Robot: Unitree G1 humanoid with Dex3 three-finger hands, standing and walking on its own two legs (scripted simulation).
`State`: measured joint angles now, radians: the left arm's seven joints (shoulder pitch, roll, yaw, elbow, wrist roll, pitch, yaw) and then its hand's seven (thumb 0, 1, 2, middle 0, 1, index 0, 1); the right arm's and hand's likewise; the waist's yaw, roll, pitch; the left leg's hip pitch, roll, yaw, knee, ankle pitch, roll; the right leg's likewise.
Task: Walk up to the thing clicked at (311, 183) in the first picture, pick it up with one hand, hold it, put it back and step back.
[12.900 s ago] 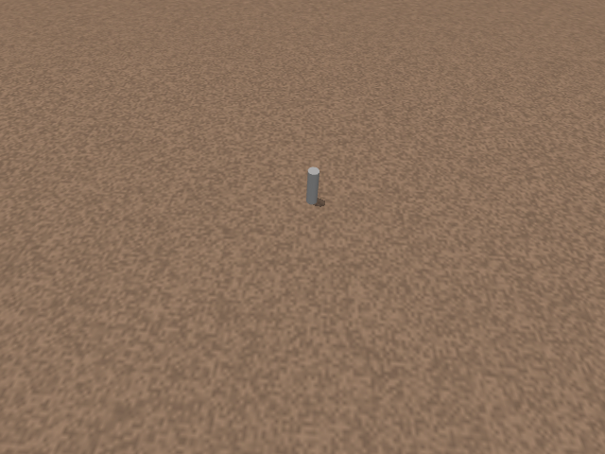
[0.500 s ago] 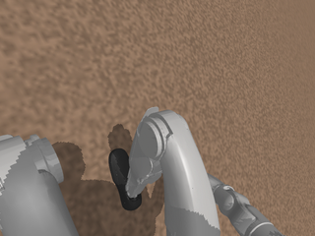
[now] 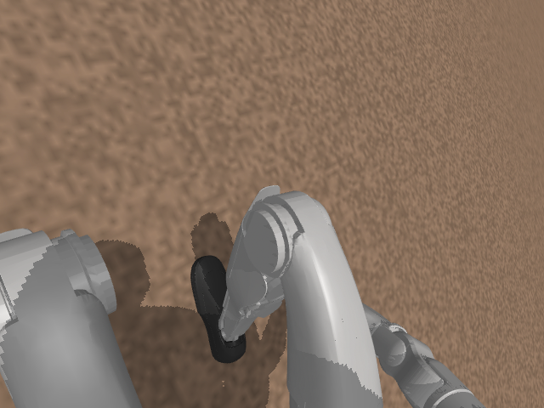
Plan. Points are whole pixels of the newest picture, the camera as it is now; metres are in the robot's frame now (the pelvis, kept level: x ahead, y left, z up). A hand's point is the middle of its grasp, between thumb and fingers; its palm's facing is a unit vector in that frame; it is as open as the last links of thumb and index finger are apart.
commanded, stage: settle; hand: left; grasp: from the side
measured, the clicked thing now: out of the picture +0.43 +0.30 -0.19
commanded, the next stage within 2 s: lift in 1.68 s
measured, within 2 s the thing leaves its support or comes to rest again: neither
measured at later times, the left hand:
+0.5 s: hand out of the picture +0.41 +0.31 -0.06, palm faces +0.30 -0.95 -0.03, open 6.7 cm
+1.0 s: hand out of the picture +0.41 +0.30 +0.02, palm faces +0.31 -0.95 -0.04, open 6.7 cm
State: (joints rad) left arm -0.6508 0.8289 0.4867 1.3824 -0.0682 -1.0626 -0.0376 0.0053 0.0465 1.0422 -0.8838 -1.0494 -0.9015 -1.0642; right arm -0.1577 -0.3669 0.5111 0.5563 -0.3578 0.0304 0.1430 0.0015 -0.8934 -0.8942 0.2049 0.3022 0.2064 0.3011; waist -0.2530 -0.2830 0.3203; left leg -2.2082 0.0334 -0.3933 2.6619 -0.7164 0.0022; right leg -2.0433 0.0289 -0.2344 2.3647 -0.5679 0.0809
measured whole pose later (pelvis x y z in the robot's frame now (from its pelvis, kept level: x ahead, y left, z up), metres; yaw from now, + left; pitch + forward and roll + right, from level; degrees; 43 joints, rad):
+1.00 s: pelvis +0.02 -0.02 +0.05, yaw +10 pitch +29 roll -7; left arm -0.60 0.47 0.43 0.89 -0.14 -0.60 -0.24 0.01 0.01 1.09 -0.92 -1.03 -0.93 -1.05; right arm 0.08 -0.30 0.09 0.65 -0.09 0.05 0.08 0.01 -0.89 -0.89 0.20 0.30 0.20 0.30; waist -0.13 -0.02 -0.06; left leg -2.22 0.04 -0.15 2.39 -0.70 -0.01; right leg -2.16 -0.05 -0.06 2.30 -0.65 0.03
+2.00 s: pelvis +0.02 -0.02 +0.10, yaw +12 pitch +31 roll -5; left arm -0.63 0.41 0.43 0.91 -0.11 -0.56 -0.24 0.01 0.00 1.10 -0.92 -1.04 -0.93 -1.06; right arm 0.12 -0.28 0.03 0.66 -0.06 0.01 0.06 0.01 -0.92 -0.89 0.20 0.30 0.20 0.30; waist -0.13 0.00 -0.13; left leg -2.12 0.03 -0.09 2.24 -0.68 -0.01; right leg -2.08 -0.07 -0.03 2.18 -0.65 0.03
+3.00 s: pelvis +0.06 -0.01 +0.33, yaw +14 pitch +22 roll -3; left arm -0.18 0.27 0.20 0.35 -0.19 -0.27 -0.10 0.01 0.00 1.10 -0.90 -1.07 -0.93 -1.07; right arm 0.19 -0.23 0.01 0.63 0.04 -0.07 -0.04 0.01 -0.89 -0.89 0.20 0.30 0.20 0.30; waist -0.04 0.02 -0.15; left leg -1.24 0.06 -0.04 1.45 -0.59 -0.01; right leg -1.21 -0.05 -0.05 1.39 -0.55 0.03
